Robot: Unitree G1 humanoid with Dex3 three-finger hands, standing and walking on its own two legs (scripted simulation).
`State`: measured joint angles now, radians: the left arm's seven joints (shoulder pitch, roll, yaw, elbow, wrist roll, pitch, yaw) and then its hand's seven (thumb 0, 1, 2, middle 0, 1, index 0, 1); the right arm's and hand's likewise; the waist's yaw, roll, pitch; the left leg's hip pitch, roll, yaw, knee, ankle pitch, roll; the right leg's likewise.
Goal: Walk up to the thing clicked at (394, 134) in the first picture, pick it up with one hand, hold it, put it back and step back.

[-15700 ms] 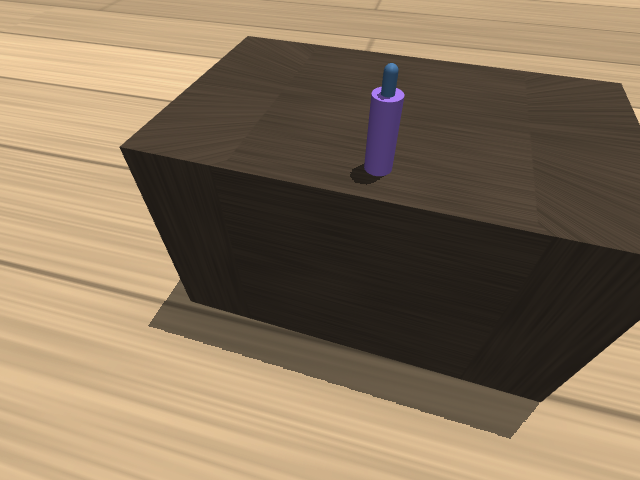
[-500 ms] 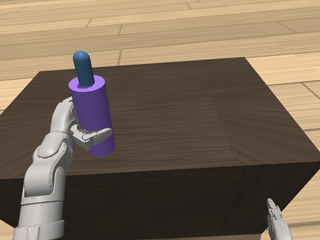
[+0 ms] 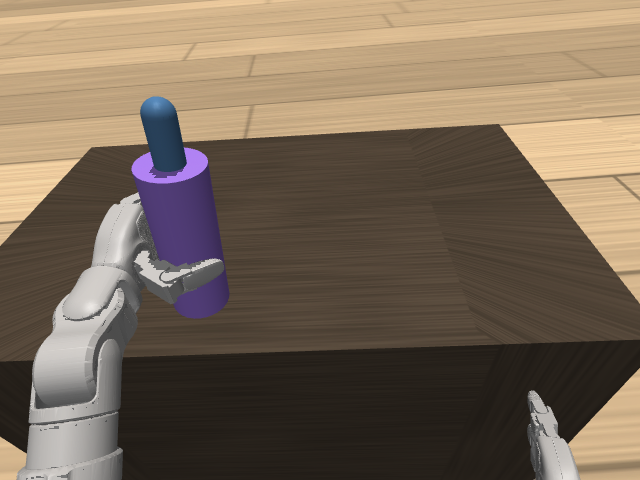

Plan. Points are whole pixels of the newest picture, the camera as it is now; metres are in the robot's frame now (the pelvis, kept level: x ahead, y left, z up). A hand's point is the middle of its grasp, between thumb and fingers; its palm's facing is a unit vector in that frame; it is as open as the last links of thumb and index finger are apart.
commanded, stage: hold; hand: left
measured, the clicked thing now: (183, 217) +0.32 +0.15 +0.25
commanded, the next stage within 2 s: none
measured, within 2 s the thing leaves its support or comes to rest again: neither
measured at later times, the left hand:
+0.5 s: hand (194, 248) +0.32 +0.15 +0.20, palm faces -0.02 -1.00 -0.04, open 10.2 cm
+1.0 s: hand (192, 247) +0.32 +0.15 +0.21, palm faces -0.05 -1.00 -0.04, open 10.2 cm
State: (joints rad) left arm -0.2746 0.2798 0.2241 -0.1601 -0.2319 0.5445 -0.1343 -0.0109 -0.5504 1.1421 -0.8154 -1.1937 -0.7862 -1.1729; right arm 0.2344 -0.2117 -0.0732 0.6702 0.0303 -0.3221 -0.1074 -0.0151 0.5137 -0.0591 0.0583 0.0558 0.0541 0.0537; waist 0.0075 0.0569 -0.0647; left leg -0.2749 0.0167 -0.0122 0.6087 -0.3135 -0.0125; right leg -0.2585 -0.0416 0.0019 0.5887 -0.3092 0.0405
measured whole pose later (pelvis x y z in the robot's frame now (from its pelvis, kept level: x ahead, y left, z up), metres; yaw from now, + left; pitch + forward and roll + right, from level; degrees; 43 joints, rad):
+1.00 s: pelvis -0.01 +0.00 +0.00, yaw +0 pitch -2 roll +0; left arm -0.28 0.28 0.22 -0.14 -0.24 0.60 -0.15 -0.01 -0.54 1.14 -0.80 -1.21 -0.77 -1.19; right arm 0.22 -0.22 -0.08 0.67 0.03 -0.35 -0.08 -0.02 0.53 -0.06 0.06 0.06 0.05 0.05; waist 0.00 0.06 -0.07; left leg -0.27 0.02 -0.01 0.59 -0.29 -0.01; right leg -0.25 -0.04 0.01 0.56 -0.29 0.04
